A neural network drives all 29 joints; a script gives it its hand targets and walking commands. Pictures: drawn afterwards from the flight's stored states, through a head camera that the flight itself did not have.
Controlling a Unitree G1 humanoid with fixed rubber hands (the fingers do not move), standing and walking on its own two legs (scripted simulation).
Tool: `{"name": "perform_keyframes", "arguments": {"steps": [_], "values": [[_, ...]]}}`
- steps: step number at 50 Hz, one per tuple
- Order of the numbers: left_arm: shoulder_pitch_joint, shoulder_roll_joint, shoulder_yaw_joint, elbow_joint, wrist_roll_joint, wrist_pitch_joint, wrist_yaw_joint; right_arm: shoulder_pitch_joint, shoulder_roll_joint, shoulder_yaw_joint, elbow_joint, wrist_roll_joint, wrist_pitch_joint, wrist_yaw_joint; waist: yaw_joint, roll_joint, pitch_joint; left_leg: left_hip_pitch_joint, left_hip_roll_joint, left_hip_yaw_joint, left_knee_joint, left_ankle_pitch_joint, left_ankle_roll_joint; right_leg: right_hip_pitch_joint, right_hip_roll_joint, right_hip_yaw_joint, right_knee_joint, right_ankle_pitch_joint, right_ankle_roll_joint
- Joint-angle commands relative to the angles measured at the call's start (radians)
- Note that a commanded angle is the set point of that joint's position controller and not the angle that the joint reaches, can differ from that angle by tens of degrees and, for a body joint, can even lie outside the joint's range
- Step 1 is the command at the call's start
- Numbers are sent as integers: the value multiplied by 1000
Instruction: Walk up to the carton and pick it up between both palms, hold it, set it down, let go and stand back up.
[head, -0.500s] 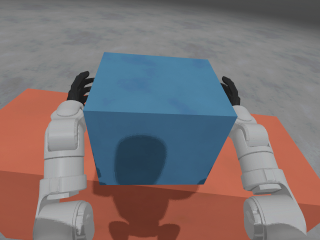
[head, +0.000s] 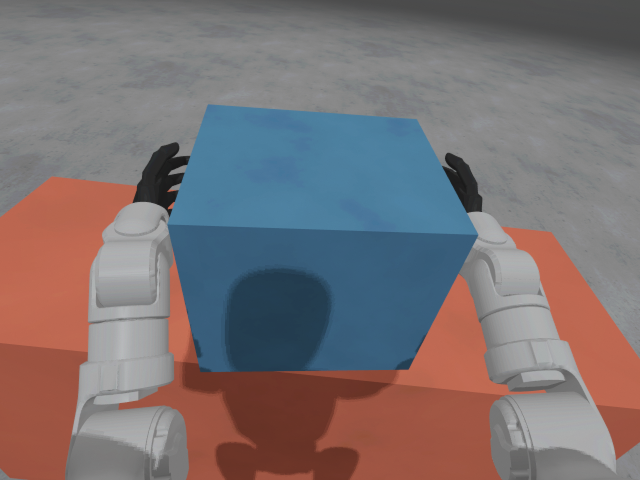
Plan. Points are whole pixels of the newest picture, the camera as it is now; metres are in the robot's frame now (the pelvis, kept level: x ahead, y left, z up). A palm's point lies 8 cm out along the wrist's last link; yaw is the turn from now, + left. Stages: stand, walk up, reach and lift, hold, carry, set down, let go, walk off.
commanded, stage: hold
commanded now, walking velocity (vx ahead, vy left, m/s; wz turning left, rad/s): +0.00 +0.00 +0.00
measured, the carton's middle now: (311, 241) +0.37 +0.01 +0.17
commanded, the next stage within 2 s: none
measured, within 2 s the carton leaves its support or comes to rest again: neither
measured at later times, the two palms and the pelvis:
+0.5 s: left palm (155, 210) +0.35 +0.19 +0.22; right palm (459, 218) +0.37 -0.18 +0.22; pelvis +0.00 +0.00 +0.00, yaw +0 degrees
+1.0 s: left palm (154, 208) +0.35 +0.19 +0.22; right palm (458, 217) +0.37 -0.17 +0.22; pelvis +0.00 +0.00 +0.00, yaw +0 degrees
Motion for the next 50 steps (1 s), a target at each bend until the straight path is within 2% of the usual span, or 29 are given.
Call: {"name": "perform_keyframes", "arguments": {"steps": [1, 3, 4, 6, 8, 9, 10, 16, 33, 50], "values": [[-656, -494, -422, -144, -160, -68, -136, -778, 518, 327, -327, 112, -53, 141, -7, 85, -318, 221, -16, -40, -5, 172, -33, -39, 22, 23, -32, 152, 33], [-673, -496, -423, -144, -163, -69, -136, -787, 518, 315, -314, 109, -52, 144, -9, 99, -316, 221, -17, -36, -10, 151, -30, -47, 19, 21, -34, 127, 31], [-679, -493, -421, -144, -161, -72, -136, -793, 528, 320, -308, 112, -53, 145, -3, 88, -320, 210, -14, -36, -11, 149, -29, -43, 21, 21, -33, 124, 31], [-673, -503, -431, -141, -168, -74, -134, -795, 529, 327, -330, 115, -57, 143, -5, 91, -346, 223, -18, -37, -5, 176, -29, -33, 23, 23, -27, 163, 32], [-665, -493, -415, -133, -166, -77, -138, -796, 536, 331, -338, 114, -56, 140, 0, 64, -345, 222, -18, -37, -4, 185, -23, -23, 23, 20, -30, 179, 37], [-652, -481, -374, -95, -119, -72, -137, -768, 492, 310, -239, 111, -43, 144, 26, 111, -275, 234, -7, -44, -13, 197, -35, -65, 28, 19, -26, 142, 22], [-641, -490, -380, -108, -124, -66, -141, -773, 499, 320, -254, 110, -50, 147, 21, 93, -291, 234, -6, -42, -13, 191, -33, -58, 29, 19, -31, 112, 20], [-675, -483, -408, -149, -163, -81, -139, -794, 520, 326, -322, 121, -60, 137, 3, 74, -370, 262, -18, -39, 13, 252, -28, -38, 28, 21, -24, 205, 36], [-694, -485, -394, -93, -153, -98, -151, -807, 551, 327, -287, 102, -64, 123, 10, 72, -340, 224, -22, -38, -7, 184, -14, -33, 17, 24, -27, 168, 42], [-697, -496, -405, -101, -162, -98, -141, -810, 535, 315, -281, 104, -70, 133, 5, 86, -350, 245, -15, -43, -2, 206, -22, -54, 24, 19, -29, 144, 33]]}}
